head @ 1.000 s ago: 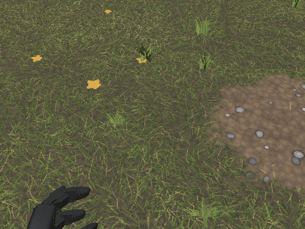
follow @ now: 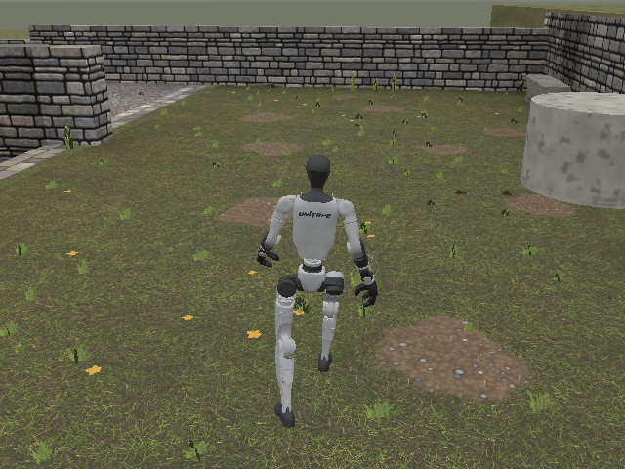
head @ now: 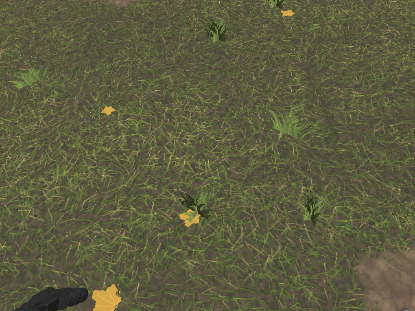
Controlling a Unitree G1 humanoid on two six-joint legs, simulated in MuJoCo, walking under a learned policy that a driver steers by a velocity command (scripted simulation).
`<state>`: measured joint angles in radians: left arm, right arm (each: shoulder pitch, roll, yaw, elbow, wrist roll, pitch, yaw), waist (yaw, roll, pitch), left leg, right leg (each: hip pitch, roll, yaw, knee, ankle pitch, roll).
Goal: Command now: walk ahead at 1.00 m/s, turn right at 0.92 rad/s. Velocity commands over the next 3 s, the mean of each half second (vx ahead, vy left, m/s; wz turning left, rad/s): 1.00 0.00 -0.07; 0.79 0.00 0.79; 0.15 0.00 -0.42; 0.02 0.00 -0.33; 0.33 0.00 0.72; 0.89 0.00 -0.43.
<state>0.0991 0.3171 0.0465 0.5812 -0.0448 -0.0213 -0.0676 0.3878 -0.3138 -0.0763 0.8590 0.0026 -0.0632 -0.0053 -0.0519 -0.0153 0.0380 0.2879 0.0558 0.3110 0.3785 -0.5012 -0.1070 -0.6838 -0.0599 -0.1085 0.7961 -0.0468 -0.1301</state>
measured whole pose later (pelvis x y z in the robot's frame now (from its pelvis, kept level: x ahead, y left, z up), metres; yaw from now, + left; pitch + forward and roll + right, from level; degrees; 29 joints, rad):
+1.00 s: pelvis +0.90 +0.01 +0.01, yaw +26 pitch +2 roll -2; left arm -0.03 0.26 0.02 0.54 0.03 -0.14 0.00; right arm 0.35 -0.31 -0.07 0.76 0.02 0.00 -0.03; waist -0.08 0.02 0.07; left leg -0.23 -0.18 -0.28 1.20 -0.65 0.00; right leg -0.56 0.08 0.07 0.53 -0.02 0.01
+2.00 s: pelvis +1.02 +0.01 +0.05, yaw +0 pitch +1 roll +0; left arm 0.06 0.21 0.02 0.63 0.03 0.02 0.03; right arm 0.28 -0.32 -0.09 0.81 0.03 0.06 -0.03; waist -0.06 0.04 0.03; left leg -0.52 0.05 0.00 1.13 -0.44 -0.10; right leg -0.24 -0.03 -0.12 0.46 -0.25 -0.03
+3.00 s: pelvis +1.50 +0.25 +0.04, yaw +9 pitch -1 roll -3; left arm 0.45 0.26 0.06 0.81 -0.02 -0.07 -0.02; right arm 0.11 -0.24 0.02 0.58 -0.02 -0.15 0.00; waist 0.05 0.02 0.03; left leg -0.67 0.10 -0.17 1.11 -0.26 -0.01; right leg -0.16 0.21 0.10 0.39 -0.21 -0.16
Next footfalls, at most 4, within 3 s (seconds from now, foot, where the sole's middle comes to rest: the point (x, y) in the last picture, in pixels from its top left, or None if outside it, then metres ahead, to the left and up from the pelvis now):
0.02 right None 0.22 -0.06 -0.73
0.52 left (204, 248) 0.70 0.05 -0.73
0.94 right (212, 151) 1.14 -0.01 -0.73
1.34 left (166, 169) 1.06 0.18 -0.73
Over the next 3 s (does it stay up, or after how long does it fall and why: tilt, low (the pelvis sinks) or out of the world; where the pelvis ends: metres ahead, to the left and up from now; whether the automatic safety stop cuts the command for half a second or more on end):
stays up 1.50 0.25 0.04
